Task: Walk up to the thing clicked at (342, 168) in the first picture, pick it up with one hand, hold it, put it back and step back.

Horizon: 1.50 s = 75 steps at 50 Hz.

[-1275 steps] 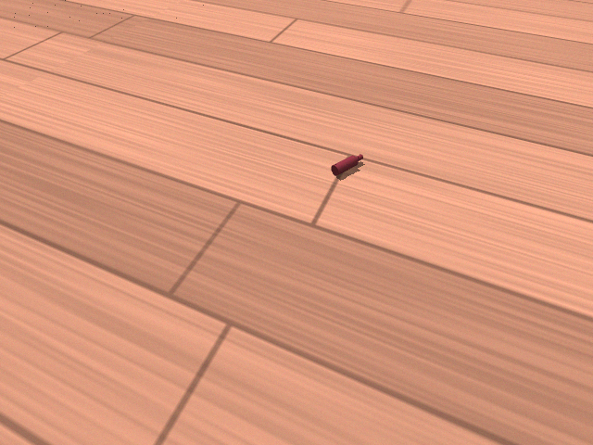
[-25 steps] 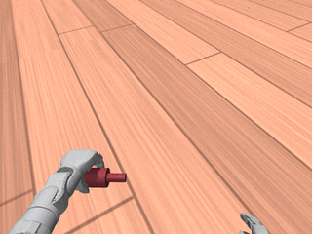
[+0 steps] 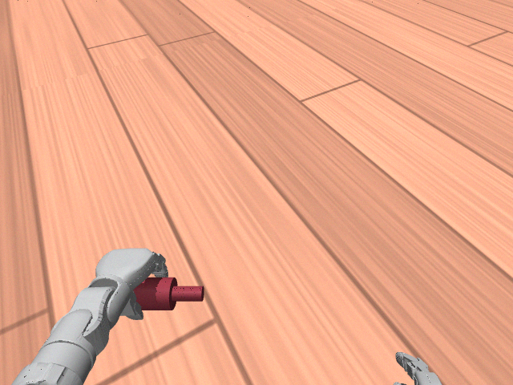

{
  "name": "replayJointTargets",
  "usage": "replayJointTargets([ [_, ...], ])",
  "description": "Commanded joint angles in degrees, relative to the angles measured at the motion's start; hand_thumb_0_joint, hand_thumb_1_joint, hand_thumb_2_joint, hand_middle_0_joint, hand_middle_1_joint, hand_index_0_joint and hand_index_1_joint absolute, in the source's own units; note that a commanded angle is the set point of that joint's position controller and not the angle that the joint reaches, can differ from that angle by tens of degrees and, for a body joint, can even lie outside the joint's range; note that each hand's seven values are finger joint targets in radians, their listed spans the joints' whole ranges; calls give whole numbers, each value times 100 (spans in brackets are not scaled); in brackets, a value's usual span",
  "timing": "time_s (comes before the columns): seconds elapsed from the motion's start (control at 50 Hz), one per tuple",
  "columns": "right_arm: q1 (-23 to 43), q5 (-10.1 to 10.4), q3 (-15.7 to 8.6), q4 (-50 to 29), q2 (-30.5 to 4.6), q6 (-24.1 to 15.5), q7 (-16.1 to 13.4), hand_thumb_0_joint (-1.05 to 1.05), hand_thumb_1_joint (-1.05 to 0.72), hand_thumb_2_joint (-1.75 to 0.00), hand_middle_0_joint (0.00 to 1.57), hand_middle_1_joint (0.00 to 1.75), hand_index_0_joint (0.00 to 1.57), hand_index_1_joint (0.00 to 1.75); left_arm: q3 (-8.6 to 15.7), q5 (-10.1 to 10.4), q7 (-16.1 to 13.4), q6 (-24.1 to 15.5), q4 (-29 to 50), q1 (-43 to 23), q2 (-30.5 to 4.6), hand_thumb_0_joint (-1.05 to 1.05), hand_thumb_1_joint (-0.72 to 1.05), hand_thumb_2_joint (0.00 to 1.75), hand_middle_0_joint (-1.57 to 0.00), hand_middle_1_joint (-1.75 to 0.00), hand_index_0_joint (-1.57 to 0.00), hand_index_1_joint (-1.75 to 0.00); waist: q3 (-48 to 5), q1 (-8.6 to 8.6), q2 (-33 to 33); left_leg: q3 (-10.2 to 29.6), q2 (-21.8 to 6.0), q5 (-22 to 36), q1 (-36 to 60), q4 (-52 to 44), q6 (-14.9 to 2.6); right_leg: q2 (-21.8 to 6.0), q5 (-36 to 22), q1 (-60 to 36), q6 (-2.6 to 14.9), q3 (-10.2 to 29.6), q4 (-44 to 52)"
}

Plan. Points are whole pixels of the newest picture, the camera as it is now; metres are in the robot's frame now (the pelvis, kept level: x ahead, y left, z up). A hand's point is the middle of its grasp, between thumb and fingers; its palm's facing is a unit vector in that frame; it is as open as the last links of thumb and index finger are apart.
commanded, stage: crouch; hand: left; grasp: from above
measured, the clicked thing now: (151, 293) +0.30 +0.21 -0.08
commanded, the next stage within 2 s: lower in 1.70 s
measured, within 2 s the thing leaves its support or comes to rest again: neither
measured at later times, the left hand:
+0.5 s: hand (156, 311) +0.33 +0.25 -0.26, palm faces -0.43 +0.03 -0.90, open 8.7 cm
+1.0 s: hand (169, 325) +0.37 +0.27 -0.47, palm faces -0.44 +0.00 -0.90, open 8.8 cm
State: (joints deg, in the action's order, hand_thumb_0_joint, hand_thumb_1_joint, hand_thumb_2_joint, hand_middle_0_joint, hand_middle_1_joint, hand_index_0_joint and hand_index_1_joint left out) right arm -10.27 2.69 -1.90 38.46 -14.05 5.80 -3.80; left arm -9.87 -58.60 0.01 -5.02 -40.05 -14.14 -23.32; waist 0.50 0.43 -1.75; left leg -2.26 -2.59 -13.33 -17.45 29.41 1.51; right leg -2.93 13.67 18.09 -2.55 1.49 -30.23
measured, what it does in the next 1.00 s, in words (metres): lowers itself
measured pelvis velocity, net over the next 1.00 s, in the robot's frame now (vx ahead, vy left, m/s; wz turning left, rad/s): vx -0.06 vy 0.01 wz -0.02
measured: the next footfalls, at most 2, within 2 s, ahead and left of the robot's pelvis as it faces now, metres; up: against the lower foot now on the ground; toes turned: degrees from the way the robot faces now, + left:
none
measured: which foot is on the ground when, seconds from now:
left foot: down 0.00-1.00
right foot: down 0.00-1.00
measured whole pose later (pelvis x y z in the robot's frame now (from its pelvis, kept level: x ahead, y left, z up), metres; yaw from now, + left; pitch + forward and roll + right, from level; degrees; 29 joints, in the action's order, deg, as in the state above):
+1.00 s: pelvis -0.06 +0.01 -0.32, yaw -1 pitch +36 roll -6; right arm -8.5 -6.7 -2.7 43.1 -13.6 -3.2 3.9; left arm 4.2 -72.6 -21.9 -11.9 -70.3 -43.2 -33.7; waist -8.8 8.8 -1.3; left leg 6.7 -1.5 -38.3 -114.1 115.6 1.9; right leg -1.9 38.6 110.2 -3.8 0.1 -112.4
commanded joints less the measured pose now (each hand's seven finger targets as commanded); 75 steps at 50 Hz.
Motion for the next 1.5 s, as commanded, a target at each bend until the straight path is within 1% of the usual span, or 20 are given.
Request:
replayJointTargets([
  [0.0,213,-76,-324,-590,-771,-150,26,0,-89,-90,20,30,20,30,655,-215,-742,-226,580,-1883,-1163,0,88,64,-120,-53,-122,-51,-1371,78,241,-61,340,632,354,15,-156,347,-479,212,236,-195,211],
  [0.14,-233,-241,-495,-240,-878,-155,205,0,-90,-90,20,30,20,30,483,-674,-1563,-247,-502,-2450,-916,0,89,69,-122,-56,-123,-55,-1927,310,111,39,282,461,-630,1245,-97,330,-397,1498,265,-213,-907],
  [0.28,-561,-418,-611,-131,-962,-300,280,0,-90,-90,20,30,20,30,687,-1053,-2274,-294,-1355,-3196,-1107,0,79,60,-113,-52,-115,-50,-2724,429,-147,112,256,-8,-2363,2862,-106,333,62,3077,327,-252,-2476],
  [0.4,-744,-532,-653,1,-1048,-515,188,0,-89,-90,20,30,20,30,950,-1059,-2594,-230,-1756,-3562,-1383,0,72,63,-108,-52,-109,-51,-3483,503,-247,200,237,-609,-3728,3998,-185,330,583,4301,373,-325,-3633],
  [0.46,-760,-580,-656,29,-1071,-605,165,0,-89,-90,20,30,20,30,998,-1058,-2614,-192,-1698,-3817,-1516,0,69,65,-106,-52,-107,-51,-4043,530,-590,304,199,-683,-3919,4444,-162,308,682,4916,394,-380,-4236],
  [0.5,-774,-616,-674,106,-1108,-654,176,0,-89,-90,20,30,20,30,1085,-1037,-2597,-151,-1881,-3780,-1560,0,67,67,-105,-53,-105,-52,-4059,564,-524,401,173,-755,-4272,4696,-152,312,768,5305,383,-432,-4572],
  [0.52,-781,-635,-657,106,-1113,-678,186,0,-90,-90,20,30,20,30,1265,-1055,-2587,-141,-1951,-3780,-1837,0,68,68,-106,-53,-106,-53,-4188,493,-572,383,190,-797,-4404,4836,-153,308,833,5411,394,-426,-4702],
  [0.64,-823,-720,-623,131,-1148,-826,330,0,-89,-90,20,30,20,30,1354,-1005,-2421,-271,-2017,-4121,-1963,0,70,71,-107,-55,-107,-54,-4378,726,-645,513,194,-1216,-5202,5634,-174,274,1210,6425,402,-506,-5501],
  [0.72,-946,-762,-588,215,-1164,-905,450,0,-90,-90,20,30,20,30,1547,-1142,-2380,-513,-1977,-4262,-2312,0,71,68,-106,-56,-108,-54,-4553,775,-661,562,237,-1349,-5721,6170,-182,265,1314,6891,405,-582,-6019],
  [0.78,-972,-813,-555,225,-1179,-954,546,0,-90,-90,20,30,20,30,1515,-1199,-2387,-611,-2097,-4364,-2249,0,74,66,-107,-58,-110,-55,-4753,851,-768,495,242,-1195,-5864,6623,-207,272,1188,7143,395,-593,-6303],
  [0.82,-1003,-846,-567,271,-1208,-958,601,0,-90,-90,20,30,20,30,1689,-1246,-2430,-670,-1888,-4564,-2501,0,72,70,-107,-57,-109,-56,-5090,771,-987,456,257,-973,-5886,6873,-203,287,1043,7237,407,-595,-6549],
  [0.84,-989,-864,-546,265,-1207,-968,633,0,-90,-90,20,30,20,30,1625,-1275,-2434,-652,-2140,-4427,-2387,0,73,70,-107,-59,-109,-57,-4962,799,-1026,517,241,-957,-5879,6900,-172,267,1076,7405,411,-645,-6677],
  [0.92,-1060,-902,-571,335,-1282,-964,722,0,-90,-90,20,30,20,30,1774,-1354,-2490,-734,-1827,-5033,-2749,0,73,70,-107,-59,-109,-57,-5029,853,-1347,503,218,-1007,-6071,7224,-152,271,1070,7726,426,-683,-7040],
  [0.96,-1014,-938,-526,300,-1259,-967,761,0,-90,-90,20,30,20,30,1644,-1369,-2502,-687,-2219,-4886,-2482,0,74,73,-109,-59,-110,-58,-4829,958,-1219,485,217,-1215,-6313,7359,-164,265,1195,7889,410,-705,-7119],
  [1.02,-1053,-953,-528,325,-1304,-955,807,0,-91,-90,20,30,20,30,1888,-1394,-2505,-712,-1897,-5170,-2968,0,71,73,-107,-58,-108,-58,-5075,860,-1434,423,217,-1160,-6372,7591,-170,287,1151,7926,424,-690,-7317],
  [1.1,-943,-980,-478,279,-1304,-928,857,0,-91,-90,20,30,20,30,1778,-1395,-2441,-686,-2279,-5035,-2818,0,73,76,-108,-61,-109,-60,-4844,972,-1217,375,235,-1298,-6921,7878,-214,322,1171,8031,395,-716,-7502],
  [1.18,-1009,-987,-459,323,-1368,-910,907,0,-91,-90,20,30,20,30,1868,-1420,-2369,-734,-2382,-5135,-3089,0,70,74,-107,-60,-107,-59,-4719,976,-1212,383,228,-1394,-7140,8085,-220,329,1243,8182,394,-744,-7690],
  [1.3,-963,-1012,-386,321,-1415,-900,991,0,-91,-90,20,30,20,30,1831,-1417,-2313,-834,-2822,-5015,-3040,0,70,69,-104,-61,-106,-59,-4396,1015,-1241,416,239,-1654,-7465,8285,-210,324,1457,8560,397,-799,-7972],
  [1.34,-1004,-1031,-407,372,-1440,-899,1007,0,-91,-90,20,30,20,30,1938,-1446,-2332,-937,-2474,-5376,-3312,0,70,69,-103,-61,-106,-59,-4567,1051,-1353,403,240,-1594,-7451,8427,-218,340,1386,8587,401,-794,-8071],
  [1.48,-938,-1080,-374,399,-1493,-871,1062,0,-91,-90,20,30,20,30,2024,-1575,-2444,-1069,-2775,-5433,-3475,0,70,69,-104,-61,-106,-59,-4517,1064,-1376,363,267,-1790,-7781,8664,-233,375,1572,8856,410,-839,-8312],
])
